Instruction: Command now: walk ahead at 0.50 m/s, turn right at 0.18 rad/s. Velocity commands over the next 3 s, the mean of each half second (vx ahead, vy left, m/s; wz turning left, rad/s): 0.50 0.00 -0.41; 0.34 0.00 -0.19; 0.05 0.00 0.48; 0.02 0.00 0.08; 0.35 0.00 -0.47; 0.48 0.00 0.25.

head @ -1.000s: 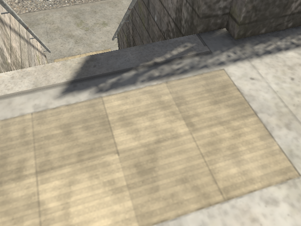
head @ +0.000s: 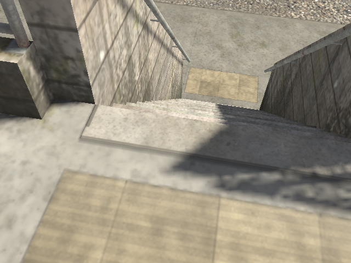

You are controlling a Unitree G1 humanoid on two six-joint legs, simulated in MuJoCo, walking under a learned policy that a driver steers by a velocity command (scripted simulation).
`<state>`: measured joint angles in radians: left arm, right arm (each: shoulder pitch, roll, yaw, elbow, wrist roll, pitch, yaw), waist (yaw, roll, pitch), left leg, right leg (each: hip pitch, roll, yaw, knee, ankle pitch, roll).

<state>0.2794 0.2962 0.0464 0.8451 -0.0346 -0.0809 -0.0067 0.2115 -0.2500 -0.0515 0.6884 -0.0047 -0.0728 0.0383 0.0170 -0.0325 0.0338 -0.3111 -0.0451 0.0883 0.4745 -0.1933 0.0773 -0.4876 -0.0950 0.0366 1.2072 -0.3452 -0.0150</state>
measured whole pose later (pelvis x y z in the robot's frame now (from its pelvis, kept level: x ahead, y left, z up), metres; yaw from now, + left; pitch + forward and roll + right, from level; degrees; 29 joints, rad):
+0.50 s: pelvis +0.26 -0.08 -0.01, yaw -16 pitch +2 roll +0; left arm 0.15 0.29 0.07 0.69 -0.02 -0.05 -0.04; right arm 0.27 -0.28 -0.06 0.81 0.02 -0.09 0.00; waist -0.01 0.00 0.06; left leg -0.28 0.03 0.01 1.22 -0.44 0.00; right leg -0.45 0.07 -0.04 0.61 -0.19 -0.11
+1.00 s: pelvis +0.52 -0.11 +0.00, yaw -20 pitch +3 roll +0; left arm 0.26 0.29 0.03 0.72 0.07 -0.07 -0.04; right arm 0.17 -0.28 -0.01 0.77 -0.03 -0.10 0.02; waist 0.01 0.01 0.01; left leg -0.43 -0.04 0.00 0.43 -0.05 0.05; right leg -0.33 0.06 0.08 1.06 -0.58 0.06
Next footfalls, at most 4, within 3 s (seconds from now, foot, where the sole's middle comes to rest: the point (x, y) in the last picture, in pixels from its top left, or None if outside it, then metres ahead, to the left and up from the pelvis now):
0.42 right None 0.36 -0.17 -0.77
0.88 left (200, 207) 0.69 -0.07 -0.77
1.30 right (248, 235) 0.58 -0.26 -0.77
1.74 left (185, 226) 0.61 -0.02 -0.77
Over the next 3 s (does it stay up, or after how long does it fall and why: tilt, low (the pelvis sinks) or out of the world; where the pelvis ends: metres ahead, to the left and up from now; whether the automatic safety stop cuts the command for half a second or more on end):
stays up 0.93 -0.31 0.00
